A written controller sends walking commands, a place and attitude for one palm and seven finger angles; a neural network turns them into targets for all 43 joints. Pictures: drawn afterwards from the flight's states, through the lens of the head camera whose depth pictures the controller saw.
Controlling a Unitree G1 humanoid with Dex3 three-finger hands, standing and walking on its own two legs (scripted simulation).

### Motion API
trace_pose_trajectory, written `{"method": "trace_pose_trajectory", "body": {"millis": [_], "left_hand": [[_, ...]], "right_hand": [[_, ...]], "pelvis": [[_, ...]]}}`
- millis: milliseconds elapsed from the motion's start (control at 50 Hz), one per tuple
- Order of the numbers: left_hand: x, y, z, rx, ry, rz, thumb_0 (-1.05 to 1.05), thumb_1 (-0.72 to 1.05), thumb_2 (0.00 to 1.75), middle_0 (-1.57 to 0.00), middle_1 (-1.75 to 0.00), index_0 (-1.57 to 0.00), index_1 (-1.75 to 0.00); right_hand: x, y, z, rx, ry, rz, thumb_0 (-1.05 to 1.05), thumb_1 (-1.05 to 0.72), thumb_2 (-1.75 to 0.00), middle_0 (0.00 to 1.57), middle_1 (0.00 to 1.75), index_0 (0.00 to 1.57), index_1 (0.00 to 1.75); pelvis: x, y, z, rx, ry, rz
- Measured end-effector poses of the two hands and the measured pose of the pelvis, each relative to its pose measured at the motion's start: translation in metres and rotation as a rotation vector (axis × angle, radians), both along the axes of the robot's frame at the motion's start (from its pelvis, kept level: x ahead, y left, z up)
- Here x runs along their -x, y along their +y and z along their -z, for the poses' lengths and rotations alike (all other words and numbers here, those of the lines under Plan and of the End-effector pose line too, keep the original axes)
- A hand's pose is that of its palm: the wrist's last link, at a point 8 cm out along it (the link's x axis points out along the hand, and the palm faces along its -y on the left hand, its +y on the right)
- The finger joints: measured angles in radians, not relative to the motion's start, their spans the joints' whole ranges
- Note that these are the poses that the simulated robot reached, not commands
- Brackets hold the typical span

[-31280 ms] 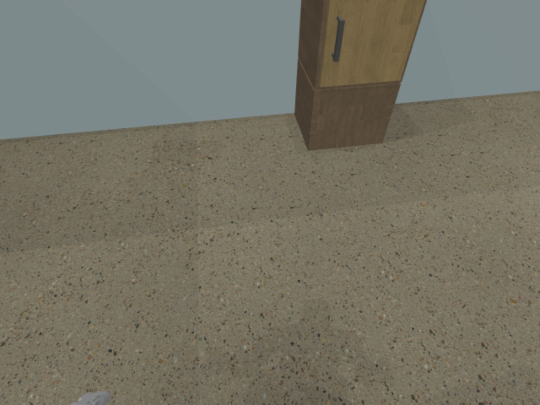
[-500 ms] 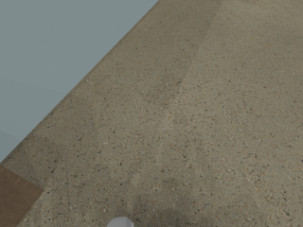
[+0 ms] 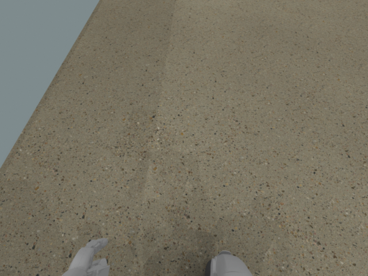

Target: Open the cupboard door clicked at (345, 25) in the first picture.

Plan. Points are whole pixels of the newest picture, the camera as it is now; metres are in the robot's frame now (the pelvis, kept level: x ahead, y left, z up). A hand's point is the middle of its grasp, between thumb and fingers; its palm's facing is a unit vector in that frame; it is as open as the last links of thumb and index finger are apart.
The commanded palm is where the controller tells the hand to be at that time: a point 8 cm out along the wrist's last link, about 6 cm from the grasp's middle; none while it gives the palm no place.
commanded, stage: walk to a spot facing it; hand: left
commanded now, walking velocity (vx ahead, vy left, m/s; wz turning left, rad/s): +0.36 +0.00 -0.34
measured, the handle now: out of the picture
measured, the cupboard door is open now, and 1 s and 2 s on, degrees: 43 43 43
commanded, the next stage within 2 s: turn to face it in 0.42 s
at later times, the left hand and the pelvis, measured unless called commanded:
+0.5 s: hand (131, 236) +0.23 +0.15 -0.17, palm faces -0.02 -0.98 -0.19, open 7.3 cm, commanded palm none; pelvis +0.26 -0.04 +0.00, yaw -6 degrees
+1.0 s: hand (147, 146) +0.50 +0.13 -0.15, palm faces +0.11 -0.96 -0.25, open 7.3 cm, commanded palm none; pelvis +0.41 -0.07 +0.00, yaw +7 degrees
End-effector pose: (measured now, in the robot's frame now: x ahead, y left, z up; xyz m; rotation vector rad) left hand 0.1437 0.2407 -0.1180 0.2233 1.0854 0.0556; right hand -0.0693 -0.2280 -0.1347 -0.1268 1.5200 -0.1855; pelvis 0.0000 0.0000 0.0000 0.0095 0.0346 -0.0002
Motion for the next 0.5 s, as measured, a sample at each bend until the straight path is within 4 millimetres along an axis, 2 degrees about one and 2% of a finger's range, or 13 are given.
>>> {"method": "trace_pose_trajectory", "body": {"millis": [60,80,120,160,240,300,400,500], "left_hand": [[-0.064,-0.021,0.004,-0.021,-0.083,0.055,0.0,0.91,0.9,-0.2,-0.3,-0.2,-0.3],[-0.078,-0.027,0.005,-0.026,-0.108,0.055,0.0,0.91,0.9,-0.2,-0.3,-0.2,-0.3],[-0.093,-0.037,0.004,-0.027,-0.112,0.051,0.0,0.91,0.9,-0.2,-0.3,-0.2,-0.3],[-0.096,-0.045,0.002,-0.027,-0.072,0.042,0.0,0.91,0.9,-0.2,-0.3,-0.2,-0.3],[-0.088,-0.058,0.003,-0.013,0.05,0.023,0.0,0.91,0.9,-0.2,-0.3,-0.2,-0.3],[-0.087,-0.051,0.001,-0.028,0.097,-0.03,-0.02,0.95,0.9,-0.2,-0.3,-0.2,-0.3],[-0.083,-0.045,0.009,-0.023,0.212,-0.075,-0.01,0.94,0.9,-0.2,-0.3,-0.2,-0.3],[-0.084,-0.042,0.025,0.002,0.35,-0.12,-0.01,0.92,0.9,-0.2,-0.3,-0.2,-0.3]], "right_hand": [[0.005,-0.01,0.014,-0.026,0.1,0.059,0.01,-0.9,-0.9,0.2,0.3,0.2,0.3],[0.001,-0.014,0.018,-0.031,0.123,0.075,0.01,-0.9,-0.9,0.2,0.3,0.2,0.3],[-0.021,-0.024,0.02,-0.027,0.125,0.096,0.01,-0.9,-0.9,0.2,0.3,0.2,0.3],[-0.058,-0.034,0.018,-0.013,0.07,0.1,0.01,-0.9,-0.9,0.2,0.3,0.2,0.3],[-0.153,-0.049,0.007,0.006,-0.109,0.09,0.01,-0.91,-0.9,0.2,0.3,0.19,0.3],[-0.222,-0.054,0.0,0.005,-0.227,0.064,0.01,-0.91,-0.9,0.2,0.3,0.19,0.3],[-0.33,-0.053,-0.008,-0.002,-0.363,0.011,0.01,-0.91,-0.9,0.2,0.3,0.19,0.3],[-0.429,-0.042,-0.01,0.009,-0.454,-0.047,0.01,-0.9,-0.9,0.2,0.3,0.19,0.3]], "pelvis": [[-0.036,-0.017,0.017,-0.016,-0.012,0.013],[-0.046,-0.022,0.02,-0.017,-0.019,0.021],[-0.063,-0.029,0.018,-0.013,-0.035,0.028],[-0.081,-0.034,0.011,-0.009,-0.04,0.039],[-0.118,-0.042,-0.004,-0.012,-0.03,0.064],[-0.147,-0.046,-0.009,-0.007,-0.023,0.08],[-0.199,-0.044,-0.008,0.007,-0.027,0.095],[-0.258,-0.035,0.003,0.011,-0.04,0.108]]}}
